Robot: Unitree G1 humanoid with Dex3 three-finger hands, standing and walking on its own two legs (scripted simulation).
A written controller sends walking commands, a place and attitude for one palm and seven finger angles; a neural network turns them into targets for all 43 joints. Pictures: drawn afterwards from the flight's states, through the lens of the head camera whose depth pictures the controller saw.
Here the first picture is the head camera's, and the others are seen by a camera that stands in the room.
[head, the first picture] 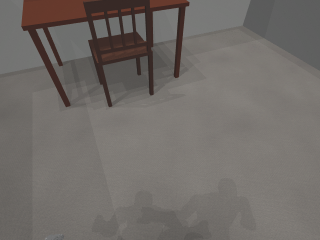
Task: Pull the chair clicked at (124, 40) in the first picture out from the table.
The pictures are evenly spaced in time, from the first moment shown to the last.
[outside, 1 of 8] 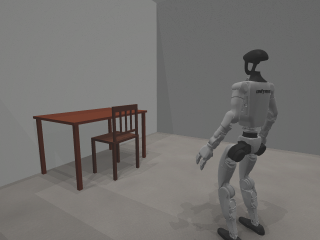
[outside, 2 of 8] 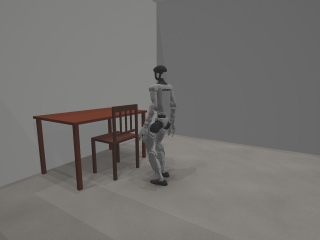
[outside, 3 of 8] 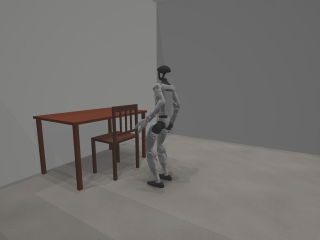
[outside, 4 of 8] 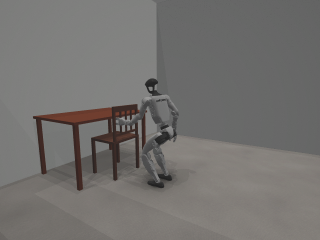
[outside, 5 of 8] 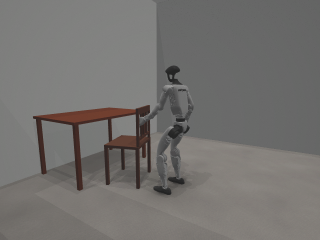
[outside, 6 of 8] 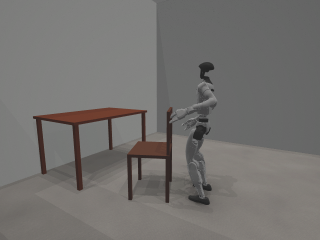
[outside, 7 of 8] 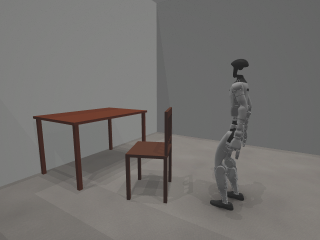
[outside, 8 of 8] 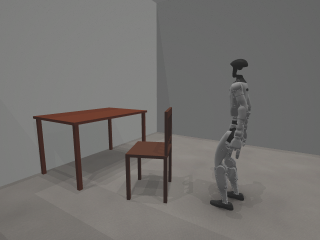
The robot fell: no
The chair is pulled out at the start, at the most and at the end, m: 0.00 0.67 0.65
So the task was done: yes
